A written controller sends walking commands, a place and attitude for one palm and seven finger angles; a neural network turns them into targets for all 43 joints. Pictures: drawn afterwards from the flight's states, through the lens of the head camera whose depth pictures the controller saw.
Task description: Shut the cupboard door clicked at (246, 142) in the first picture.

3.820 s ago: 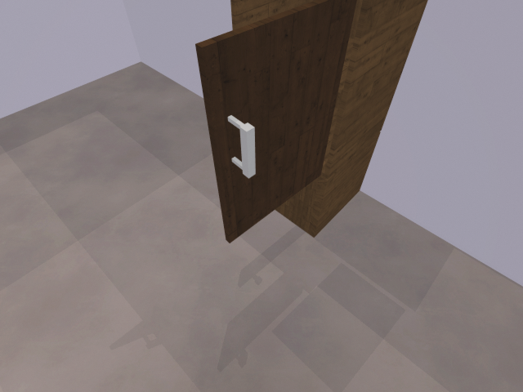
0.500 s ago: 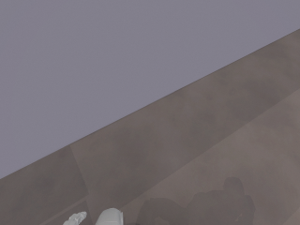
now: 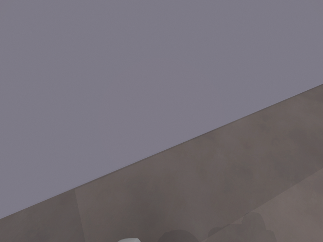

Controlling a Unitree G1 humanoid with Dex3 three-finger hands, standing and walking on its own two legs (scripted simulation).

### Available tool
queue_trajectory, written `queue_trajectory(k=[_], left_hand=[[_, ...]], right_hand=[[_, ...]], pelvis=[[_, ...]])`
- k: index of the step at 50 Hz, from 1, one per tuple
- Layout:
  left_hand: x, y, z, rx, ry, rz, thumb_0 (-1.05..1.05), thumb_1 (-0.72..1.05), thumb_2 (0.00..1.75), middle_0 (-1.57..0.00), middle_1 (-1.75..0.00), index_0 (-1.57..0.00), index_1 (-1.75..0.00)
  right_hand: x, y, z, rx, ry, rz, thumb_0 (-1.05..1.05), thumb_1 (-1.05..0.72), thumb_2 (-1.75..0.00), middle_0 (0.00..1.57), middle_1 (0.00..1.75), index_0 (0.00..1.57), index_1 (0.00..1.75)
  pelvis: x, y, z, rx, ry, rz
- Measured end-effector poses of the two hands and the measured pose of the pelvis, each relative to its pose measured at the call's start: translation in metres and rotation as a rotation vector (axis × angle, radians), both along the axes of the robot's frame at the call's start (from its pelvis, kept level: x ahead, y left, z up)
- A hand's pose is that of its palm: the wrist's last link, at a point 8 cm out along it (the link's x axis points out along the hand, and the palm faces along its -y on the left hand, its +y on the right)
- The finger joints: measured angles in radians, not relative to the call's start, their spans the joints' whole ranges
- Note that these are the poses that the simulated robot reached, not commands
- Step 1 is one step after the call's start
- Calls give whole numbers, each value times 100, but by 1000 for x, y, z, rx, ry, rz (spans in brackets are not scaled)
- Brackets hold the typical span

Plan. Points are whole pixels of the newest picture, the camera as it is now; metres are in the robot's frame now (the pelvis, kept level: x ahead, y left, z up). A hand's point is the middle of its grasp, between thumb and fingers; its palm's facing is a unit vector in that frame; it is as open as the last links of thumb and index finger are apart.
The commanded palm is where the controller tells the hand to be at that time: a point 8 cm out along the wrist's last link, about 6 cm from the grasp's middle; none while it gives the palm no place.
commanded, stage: turn to face it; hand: left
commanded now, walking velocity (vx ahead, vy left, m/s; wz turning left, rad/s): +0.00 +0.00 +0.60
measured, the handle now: out of the picture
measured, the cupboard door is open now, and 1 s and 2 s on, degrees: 86 86 86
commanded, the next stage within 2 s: none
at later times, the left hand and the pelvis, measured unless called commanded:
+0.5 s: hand (123, 211) +0.21 +0.13 -0.13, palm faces +0.25 -0.94 -0.24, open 7.4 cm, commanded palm none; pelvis +0.14 -0.08 +0.02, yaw +18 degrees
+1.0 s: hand out of the picture +0.10 +0.17 -0.15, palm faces +0.57 -0.78 -0.26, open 7.4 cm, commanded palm none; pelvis +0.16 -0.05 +0.02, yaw +35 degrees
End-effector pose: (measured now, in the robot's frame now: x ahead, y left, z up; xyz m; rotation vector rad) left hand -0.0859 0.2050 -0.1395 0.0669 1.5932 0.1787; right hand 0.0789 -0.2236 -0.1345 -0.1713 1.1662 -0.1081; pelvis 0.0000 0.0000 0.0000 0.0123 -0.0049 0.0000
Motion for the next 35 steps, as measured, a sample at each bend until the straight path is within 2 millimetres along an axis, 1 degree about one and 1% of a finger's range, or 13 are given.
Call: queue_trajectory(k=[5,9,13,15,17,19,21,23,26,27,30,33,35], left_hand=[[116,13,9,42,-222,-12,1,92,90,-20,-30,-19,-30],[191,22,19,90,-350,-19,1,94,90,-20,-30,-19,-30],[249,16,27,127,-429,-38,1,93,90,-20,-30,-19,-30],[273,9,30,145,-464,-42,0,93,90,-20,-30,-19,-30],[290,0,30,168,-501,-41,0,92,90,-20,-30,-19,-30],[297,-9,35,176,-514,-29,0,92,90,-20,-30,-19,-30],[296,-18,40,180,-513,6,0,92,90,-20,-30,-20,-30],[289,-26,41,175,-499,48,0,91,90,-20,-30,-20,-30],[270,-37,39,161,-460,114,0,91,90,-20,-30,-20,-30],[262,-40,37,156,-443,138,0,91,90,-20,-30,-20,-30],[236,-36,34,180,-410,224,-2,93,90,-21,-30,-20,-30],[205,-31,25,188,-351,284,-2,93,90,-21,-30,-20,-30],[183,-27,17,188,-309,326,-1,93,90,-21,-30,-20,-30]], right_hand=[[-27,-12,8,-37,199,-3,-1,-94,-90,20,30,20,30],[-32,-25,12,-33,310,-5,0,-93,-90,20,30,20,30],[-15,-44,8,-22,345,-11,0,-92,-90,20,30,20,30],[2,-56,1,-16,346,-6,0,-91,-90,20,30,20,30],[25,-70,-9,-11,336,6,0,-91,-90,20,30,20,30],[53,-81,-11,-19,311,37,0,-91,-90,20,30,20,30],[87,-88,-7,-29,276,80,0,-91,-90,20,30,20,30],[122,-92,-2,-36,232,128,0,-91,-90,20,30,20,30],[177,-91,8,-46,155,206,0,-91,-90,20,30,20,30],[195,-88,11,-51,129,233,0,-91,-90,20,30,20,30],[244,-75,19,-64,58,322,0,-91,-90,20,30,20,30],[284,-52,24,-73,-5,406,0,-91,-90,19,30,20,30],[306,-33,27,-76,-44,461,0,-91,-90,19,30,20,30]], pelvis=[[30,-4,14,-13,14,54],[54,-17,17,-18,29,95],[80,-36,14,-16,46,132],[94,-48,10,-10,53,154],[107,-58,3,0,60,174],[114,-65,5,5,53,212],[122,-70,9,17,47,249],[129,-74,14,26,44,281],[138,-78,19,35,43,326],[140,-79,20,35,42,341],[146,-79,19,26,38,388],[150,-76,15,11,32,433],[152,-72,11,2,29,460]])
